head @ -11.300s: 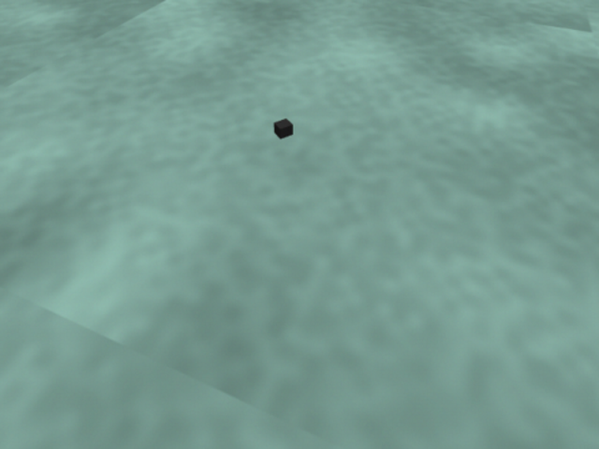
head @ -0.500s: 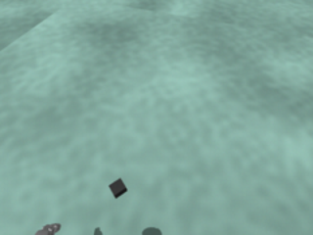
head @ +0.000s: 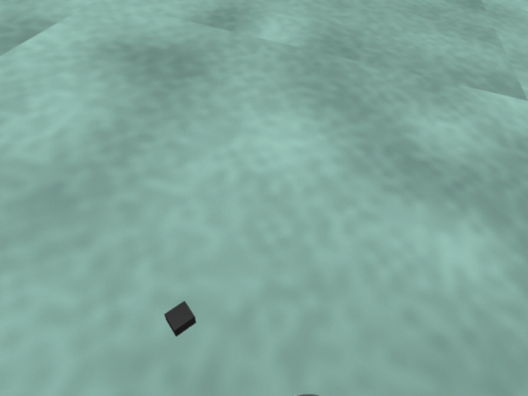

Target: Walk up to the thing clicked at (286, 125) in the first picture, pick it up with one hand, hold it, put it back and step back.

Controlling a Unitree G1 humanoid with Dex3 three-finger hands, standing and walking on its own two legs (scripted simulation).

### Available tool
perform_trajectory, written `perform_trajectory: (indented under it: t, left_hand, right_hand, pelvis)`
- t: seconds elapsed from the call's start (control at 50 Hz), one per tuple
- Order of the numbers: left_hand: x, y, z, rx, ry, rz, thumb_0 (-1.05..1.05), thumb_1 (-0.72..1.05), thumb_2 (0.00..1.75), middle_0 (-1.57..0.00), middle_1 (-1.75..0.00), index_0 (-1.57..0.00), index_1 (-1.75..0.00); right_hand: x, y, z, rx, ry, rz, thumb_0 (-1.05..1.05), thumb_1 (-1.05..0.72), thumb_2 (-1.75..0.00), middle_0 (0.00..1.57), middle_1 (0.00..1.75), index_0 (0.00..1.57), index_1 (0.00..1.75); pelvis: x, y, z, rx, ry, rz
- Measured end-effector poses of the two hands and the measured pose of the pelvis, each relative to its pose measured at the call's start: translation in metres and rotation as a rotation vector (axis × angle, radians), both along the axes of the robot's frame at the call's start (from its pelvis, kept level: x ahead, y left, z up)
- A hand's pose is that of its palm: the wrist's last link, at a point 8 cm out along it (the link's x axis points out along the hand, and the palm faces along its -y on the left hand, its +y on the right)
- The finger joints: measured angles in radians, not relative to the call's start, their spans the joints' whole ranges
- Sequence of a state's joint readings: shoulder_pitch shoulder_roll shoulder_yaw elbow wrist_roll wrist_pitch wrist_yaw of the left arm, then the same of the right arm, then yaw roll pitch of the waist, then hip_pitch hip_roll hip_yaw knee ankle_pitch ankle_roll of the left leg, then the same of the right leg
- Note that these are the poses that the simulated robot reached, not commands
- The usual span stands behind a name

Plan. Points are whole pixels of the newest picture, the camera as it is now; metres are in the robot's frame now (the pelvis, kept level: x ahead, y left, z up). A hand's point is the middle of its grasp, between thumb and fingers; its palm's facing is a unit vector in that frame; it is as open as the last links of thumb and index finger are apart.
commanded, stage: walk up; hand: left
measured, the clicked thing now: (180, 318) +0.47 +0.23 -0.75
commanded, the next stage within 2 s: none
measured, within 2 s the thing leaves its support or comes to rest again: neither
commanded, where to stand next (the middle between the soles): +0.09 -0.02 m, yaw +2 degrees
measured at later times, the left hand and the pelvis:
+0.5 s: hand (114, 390) +0.16 +0.23 -0.15, palm faces +0.01 -0.92 -0.39, open 7.4 cm; pelvis +0.02 -0.03 -0.02, yaw +2 degrees
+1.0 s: hand out of the picture +0.05 +0.25 -0.17, palm faces +0.01 -0.94 -0.35, open 7.4 cm; pelvis +0.01 -0.02 -0.01, yaw +1 degrees
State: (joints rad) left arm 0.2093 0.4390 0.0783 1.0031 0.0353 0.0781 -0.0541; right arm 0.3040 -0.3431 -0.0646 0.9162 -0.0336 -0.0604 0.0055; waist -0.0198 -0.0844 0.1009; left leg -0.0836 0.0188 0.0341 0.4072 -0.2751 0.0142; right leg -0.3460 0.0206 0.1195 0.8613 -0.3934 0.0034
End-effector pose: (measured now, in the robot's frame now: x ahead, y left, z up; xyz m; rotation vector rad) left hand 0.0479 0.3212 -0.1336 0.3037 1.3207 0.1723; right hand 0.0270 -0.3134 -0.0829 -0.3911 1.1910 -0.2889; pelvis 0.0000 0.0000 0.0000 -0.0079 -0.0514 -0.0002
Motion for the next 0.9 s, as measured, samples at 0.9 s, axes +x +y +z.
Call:
perform_trajectory:
  t: [0.9]
  left_hand:
    - [0.002,-0.025,0.000,0.059,-0.058,0.019,0.00,0.91,0.90,-0.20,-0.30,-0.20,-0.30]
  right_hand:
    - [0.078,-0.007,-0.033,0.072,-0.056,0.099,0.00,-0.90,-0.90,0.20,0.30,0.20,0.30]
  pelvis:
    - [0.008,-0.018,-0.016,-0.024,0.001,0.019]
